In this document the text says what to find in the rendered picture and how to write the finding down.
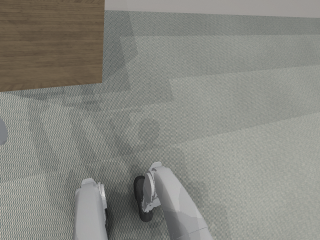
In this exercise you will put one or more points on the cabinet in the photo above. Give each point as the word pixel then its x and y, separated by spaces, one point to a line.
pixel 50 43

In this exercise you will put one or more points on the left robot thigh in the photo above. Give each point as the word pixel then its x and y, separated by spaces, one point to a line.
pixel 90 205

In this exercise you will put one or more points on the robot right shin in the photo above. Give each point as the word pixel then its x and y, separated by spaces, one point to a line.
pixel 148 202

